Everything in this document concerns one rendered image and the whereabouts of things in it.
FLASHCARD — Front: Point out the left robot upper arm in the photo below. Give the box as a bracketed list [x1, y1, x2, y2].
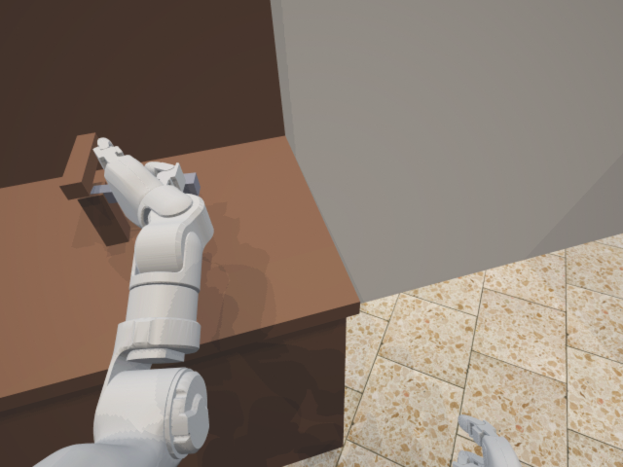
[33, 367, 209, 467]

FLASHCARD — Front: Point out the left robot forearm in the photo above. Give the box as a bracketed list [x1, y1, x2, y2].
[93, 185, 214, 441]

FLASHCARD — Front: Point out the counter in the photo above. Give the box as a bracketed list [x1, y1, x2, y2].
[0, 0, 360, 467]

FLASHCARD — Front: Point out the right robot hand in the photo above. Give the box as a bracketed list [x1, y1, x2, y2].
[453, 414, 522, 467]

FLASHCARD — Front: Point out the left robot hand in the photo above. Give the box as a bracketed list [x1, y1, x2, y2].
[93, 137, 186, 229]

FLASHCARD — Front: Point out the tap lever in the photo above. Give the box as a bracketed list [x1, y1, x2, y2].
[91, 172, 201, 203]

